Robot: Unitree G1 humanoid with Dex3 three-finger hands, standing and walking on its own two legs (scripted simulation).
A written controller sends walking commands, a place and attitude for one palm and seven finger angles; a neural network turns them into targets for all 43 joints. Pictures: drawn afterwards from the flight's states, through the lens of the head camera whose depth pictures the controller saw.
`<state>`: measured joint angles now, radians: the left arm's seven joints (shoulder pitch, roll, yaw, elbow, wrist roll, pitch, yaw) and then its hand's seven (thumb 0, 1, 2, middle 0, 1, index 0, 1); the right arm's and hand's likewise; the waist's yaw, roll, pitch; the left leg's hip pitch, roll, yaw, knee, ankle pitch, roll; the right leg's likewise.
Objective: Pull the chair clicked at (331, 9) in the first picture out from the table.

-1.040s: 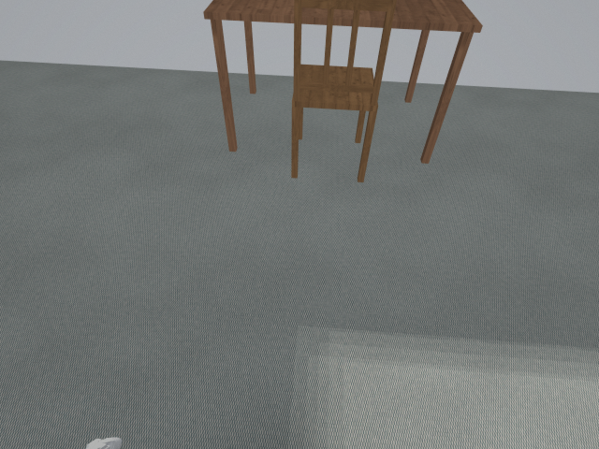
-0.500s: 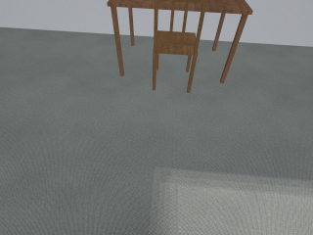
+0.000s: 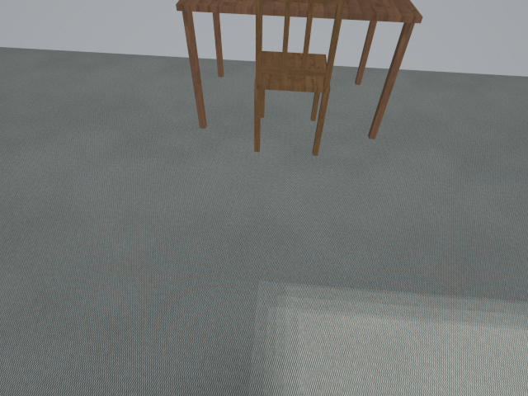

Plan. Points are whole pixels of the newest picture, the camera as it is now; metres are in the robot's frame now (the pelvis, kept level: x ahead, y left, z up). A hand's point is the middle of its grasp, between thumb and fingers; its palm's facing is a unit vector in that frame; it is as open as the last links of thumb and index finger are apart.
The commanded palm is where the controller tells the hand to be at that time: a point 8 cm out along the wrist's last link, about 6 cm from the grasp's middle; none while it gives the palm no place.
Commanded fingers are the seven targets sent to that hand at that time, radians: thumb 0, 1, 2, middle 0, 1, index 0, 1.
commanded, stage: look at it before walking up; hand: left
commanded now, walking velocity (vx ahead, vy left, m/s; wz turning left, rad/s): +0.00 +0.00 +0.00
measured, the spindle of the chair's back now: (285, 37) +1.59 -0.01 -0.10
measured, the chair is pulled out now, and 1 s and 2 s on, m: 0.00 0.00 0.00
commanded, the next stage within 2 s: walk to a spot facing it in 0.40 s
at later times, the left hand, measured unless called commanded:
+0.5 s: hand out of the picture +0.08 +0.24 -0.16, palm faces -0.02 -0.95 -0.32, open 7.4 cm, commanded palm none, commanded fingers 0.00 0.90 0.90 -0.20 -0.30 -0.20 -0.30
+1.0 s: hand out of the picture +0.14 +0.14 -0.19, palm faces -0.06 -0.98 -0.19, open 7.4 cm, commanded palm none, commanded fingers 0.00 0.90 0.90 -0.20 -0.30 -0.20 -0.30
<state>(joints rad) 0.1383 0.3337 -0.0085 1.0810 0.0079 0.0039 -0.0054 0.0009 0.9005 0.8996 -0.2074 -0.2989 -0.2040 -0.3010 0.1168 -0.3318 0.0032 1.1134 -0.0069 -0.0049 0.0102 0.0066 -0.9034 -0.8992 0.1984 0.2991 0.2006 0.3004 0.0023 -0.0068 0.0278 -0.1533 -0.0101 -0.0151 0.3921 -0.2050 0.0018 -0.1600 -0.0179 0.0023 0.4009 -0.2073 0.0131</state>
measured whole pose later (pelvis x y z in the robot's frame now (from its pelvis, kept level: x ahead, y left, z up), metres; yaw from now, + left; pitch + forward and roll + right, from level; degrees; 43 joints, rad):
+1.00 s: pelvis +0.13 -0.04 -0.02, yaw -8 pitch -1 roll +0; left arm 0.35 0.17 0.03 1.05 0.01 -0.06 -0.01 0.00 0.90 0.90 -0.21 -0.30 -0.20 -0.30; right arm 0.37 -0.19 -0.02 1.17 -0.01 0.00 0.01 0.01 -0.91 -0.90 0.20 0.30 0.20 0.30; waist 0.02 0.01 0.04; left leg -0.30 0.08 0.07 1.06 -0.46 0.00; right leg -0.20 0.01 -0.09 0.61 -0.39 -0.06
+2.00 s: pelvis +0.57 -0.06 -0.02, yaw -24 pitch +0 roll -3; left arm 0.11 0.13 0.05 1.02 0.03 0.01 -0.03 0.00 0.91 0.90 -0.20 -0.30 -0.20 -0.30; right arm 0.56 -0.06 -0.01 1.20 -0.03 -0.07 -0.02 0.00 -0.91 -0.90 0.20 0.30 0.20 0.30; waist -0.08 0.00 0.07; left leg 0.13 0.04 0.33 0.34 -0.46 0.02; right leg -0.47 -0.04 -0.17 0.67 -0.25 -0.06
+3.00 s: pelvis +0.88 -0.18 -0.01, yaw -17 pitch -1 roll +2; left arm 0.16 0.12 0.04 0.95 0.01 0.00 0.02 0.00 0.90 0.90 -0.21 -0.30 -0.20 -0.30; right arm 0.27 -0.18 -0.07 1.04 -0.02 0.06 0.01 0.01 -0.91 -0.90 0.20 0.30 0.20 0.30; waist -0.05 0.05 0.05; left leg -0.46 0.02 0.05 1.09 -0.44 -0.05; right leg -0.23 -0.09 -0.20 0.52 -0.27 -0.03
